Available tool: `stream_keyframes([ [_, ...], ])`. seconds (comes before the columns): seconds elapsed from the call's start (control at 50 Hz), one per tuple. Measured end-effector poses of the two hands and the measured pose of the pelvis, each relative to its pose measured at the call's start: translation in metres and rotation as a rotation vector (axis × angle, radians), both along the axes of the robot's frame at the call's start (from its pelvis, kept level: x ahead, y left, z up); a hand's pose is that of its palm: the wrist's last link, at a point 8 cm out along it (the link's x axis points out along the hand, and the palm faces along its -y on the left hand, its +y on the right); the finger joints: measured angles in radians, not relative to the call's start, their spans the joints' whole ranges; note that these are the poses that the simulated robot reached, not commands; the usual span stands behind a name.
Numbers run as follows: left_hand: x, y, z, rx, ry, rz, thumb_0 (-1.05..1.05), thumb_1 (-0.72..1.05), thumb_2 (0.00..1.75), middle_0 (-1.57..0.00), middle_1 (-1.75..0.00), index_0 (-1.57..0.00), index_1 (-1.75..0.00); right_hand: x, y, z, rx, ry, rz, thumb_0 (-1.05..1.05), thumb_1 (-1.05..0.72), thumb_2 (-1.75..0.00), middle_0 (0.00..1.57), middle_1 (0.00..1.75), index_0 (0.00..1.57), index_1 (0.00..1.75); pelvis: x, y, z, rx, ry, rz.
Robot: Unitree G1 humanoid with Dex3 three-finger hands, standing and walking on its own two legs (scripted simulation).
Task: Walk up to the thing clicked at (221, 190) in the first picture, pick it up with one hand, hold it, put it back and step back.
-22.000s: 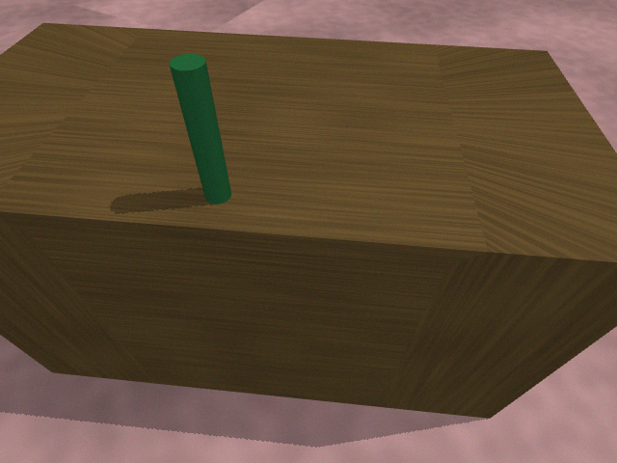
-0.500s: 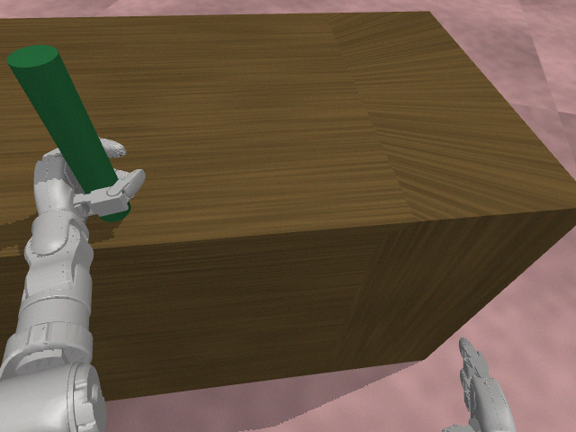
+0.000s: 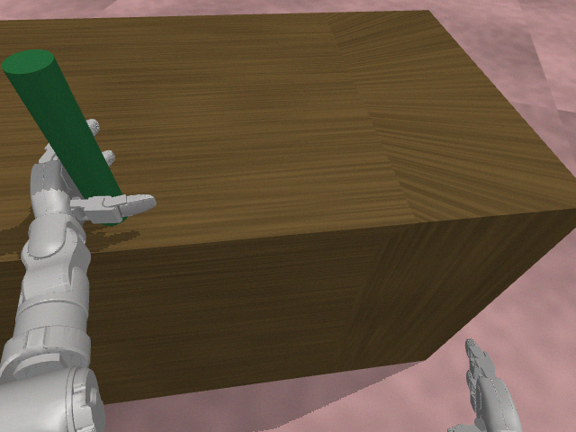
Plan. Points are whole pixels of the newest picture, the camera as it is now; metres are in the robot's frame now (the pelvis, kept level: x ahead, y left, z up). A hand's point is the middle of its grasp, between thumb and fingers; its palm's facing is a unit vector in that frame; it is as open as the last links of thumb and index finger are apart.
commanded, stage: withdraw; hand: left
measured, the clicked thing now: (80, 153) +0.42 +0.23 +0.18
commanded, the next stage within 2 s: rise in 0.26 s
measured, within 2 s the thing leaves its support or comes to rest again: neither
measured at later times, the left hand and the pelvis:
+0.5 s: hand out of the picture +0.41 +0.29 +0.26, palm faces +0.29 -0.94 -0.17, open 17.1 cm; pelvis +0.00 +0.00 +0.01, yaw +1 degrees
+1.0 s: hand out of the picture +0.26 +0.31 +0.22, palm faces +0.47 -0.79 -0.39, open 17.5 cm; pelvis +0.00 +0.00 +0.02, yaw +1 degrees
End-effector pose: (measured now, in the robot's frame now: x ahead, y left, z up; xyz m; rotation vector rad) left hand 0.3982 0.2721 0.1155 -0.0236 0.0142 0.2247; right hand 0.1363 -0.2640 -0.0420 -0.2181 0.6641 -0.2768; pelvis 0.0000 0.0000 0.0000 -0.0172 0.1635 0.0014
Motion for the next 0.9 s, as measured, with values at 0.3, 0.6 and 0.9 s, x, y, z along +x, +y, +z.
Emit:
stream_keyframes([
  [0.3,-0.003,0.045,0.113,0.061,-0.134,0.042,-0.01,-0.46,0.15,-0.17,-0.15,-0.16,-0.16,0.013,0.003,0.007,0.032,-0.068,-0.004,-0.01,0.51,-0.06,0.05,0.05,0.05,0.06,0.008,-0.001,0.008,-0.003,-0.047,0.008],
  [0.6,-0.042,0.098,0.135,0.252,-0.005,0.178,-0.01,-0.53,0.07,-0.09,-0.07,-0.09,-0.07,-0.003,0.008,0.008,0.073,-0.033,0.099,-0.01,0.57,-0.04,0.05,0.05,0.05,0.06,-0.002,-0.006,0.016,0.019,-0.073,0.010],
  [0.9,-0.137,0.114,0.137,0.477,-0.168,0.339,-0.01,-0.54,0.04,-0.06,-0.03,-0.05,-0.04,0.015,0.016,-0.001,0.081,-0.021,0.109,-0.01,0.55,-0.06,0.05,0.05,0.05,0.06,0.001,0.001,0.021,0.003,-0.113,0.018],
])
